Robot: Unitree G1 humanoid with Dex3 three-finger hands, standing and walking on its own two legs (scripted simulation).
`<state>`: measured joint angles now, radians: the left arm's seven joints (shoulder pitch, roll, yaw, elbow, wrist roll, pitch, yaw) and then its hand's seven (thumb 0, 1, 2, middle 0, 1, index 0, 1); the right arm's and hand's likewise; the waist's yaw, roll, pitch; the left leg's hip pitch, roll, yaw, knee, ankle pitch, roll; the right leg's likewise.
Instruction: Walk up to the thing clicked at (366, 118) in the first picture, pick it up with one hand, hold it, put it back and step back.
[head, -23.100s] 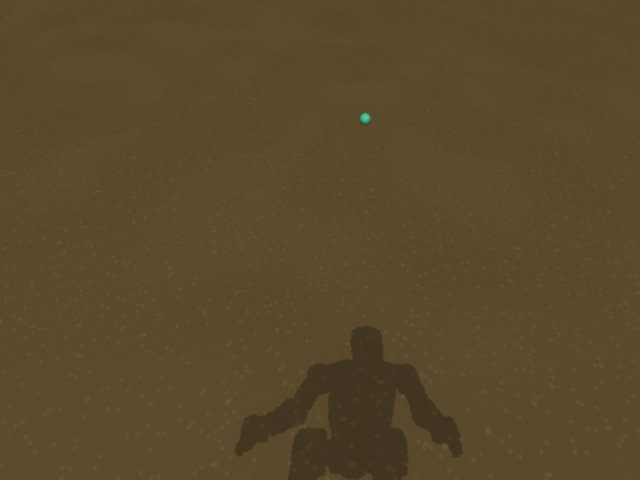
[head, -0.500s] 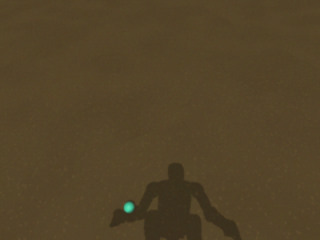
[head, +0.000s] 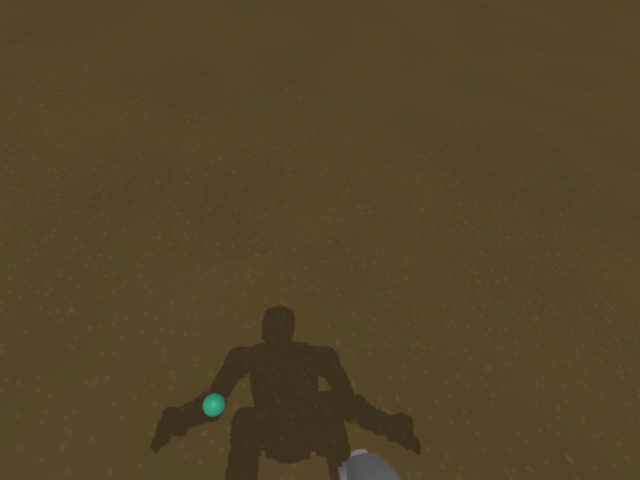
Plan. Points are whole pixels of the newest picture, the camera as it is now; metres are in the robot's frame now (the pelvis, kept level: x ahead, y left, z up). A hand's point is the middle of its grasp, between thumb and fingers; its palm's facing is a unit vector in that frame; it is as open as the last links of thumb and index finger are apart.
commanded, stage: walk up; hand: left
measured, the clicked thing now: (213, 404) +0.48 +0.21 -0.73
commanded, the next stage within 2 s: stand in 0.40 s
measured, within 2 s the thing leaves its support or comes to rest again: neither
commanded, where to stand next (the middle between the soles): +0.08 -0.02 m, yaw -2 degrees
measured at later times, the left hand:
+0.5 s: hand out of the picture +0.13 +0.24 -0.14, palm faces -0.02 -0.94 -0.34, open 7.4 cm
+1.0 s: hand out of the picture +0.08 +0.23 -0.13, palm faces -0.05 -0.93 -0.35, open 7.4 cm
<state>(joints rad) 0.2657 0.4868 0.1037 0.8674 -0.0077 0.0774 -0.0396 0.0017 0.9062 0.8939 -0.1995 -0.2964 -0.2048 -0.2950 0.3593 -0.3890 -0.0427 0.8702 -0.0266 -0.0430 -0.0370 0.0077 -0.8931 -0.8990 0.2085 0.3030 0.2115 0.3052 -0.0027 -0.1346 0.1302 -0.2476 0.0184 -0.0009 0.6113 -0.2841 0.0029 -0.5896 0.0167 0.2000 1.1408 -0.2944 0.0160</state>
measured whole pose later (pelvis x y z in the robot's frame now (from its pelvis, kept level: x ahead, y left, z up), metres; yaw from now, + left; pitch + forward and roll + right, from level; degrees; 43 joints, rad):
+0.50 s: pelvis +0.02 -0.01 +0.00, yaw -2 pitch -3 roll +0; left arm 0.14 0.36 0.02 0.95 -0.01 -0.01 0.00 0.00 0.90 0.89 -0.20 -0.30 -0.21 -0.30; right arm 0.19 -0.34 -0.01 0.98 -0.02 -0.03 0.00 0.01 -0.90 -0.90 0.21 0.30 0.21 0.30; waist 0.01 -0.01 0.08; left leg -0.22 0.00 0.00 0.62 -0.34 0.01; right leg -0.27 -0.03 0.03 0.62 -0.30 0.03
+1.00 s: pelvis +0.00 -0.03 +0.02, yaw -2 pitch -4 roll +0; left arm 0.10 0.36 -0.01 1.14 0.01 -0.02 -0.02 0.00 0.90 0.89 -0.20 -0.30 -0.21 -0.30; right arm 0.09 -0.35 -0.01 1.12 -0.01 -0.01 0.02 0.01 -0.90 -0.90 0.20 0.30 0.21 0.30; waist 0.00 0.01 0.06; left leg -0.12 0.01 -0.02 0.36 -0.17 -0.02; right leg -0.16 -0.02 0.01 0.36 -0.13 0.01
